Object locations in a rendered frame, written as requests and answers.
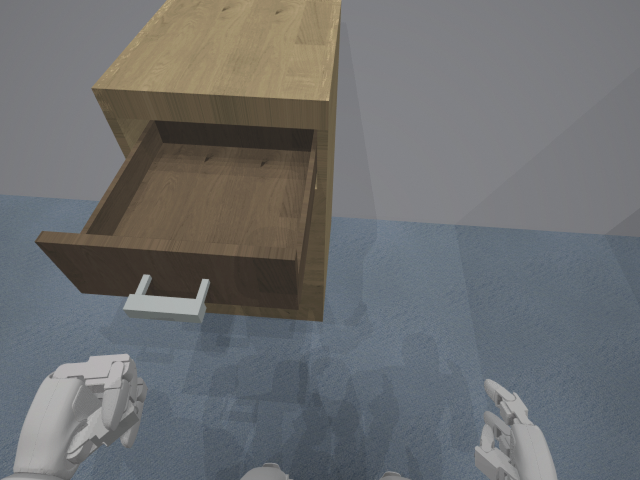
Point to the handle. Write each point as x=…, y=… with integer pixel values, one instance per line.
x=143, y=306

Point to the robot left hand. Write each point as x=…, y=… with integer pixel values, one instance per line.
x=101, y=392

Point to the drawer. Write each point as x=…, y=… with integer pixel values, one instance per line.
x=192, y=201

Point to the robot right hand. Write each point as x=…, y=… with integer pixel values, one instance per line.
x=522, y=446

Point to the cabinet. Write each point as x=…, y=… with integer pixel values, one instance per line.
x=270, y=63

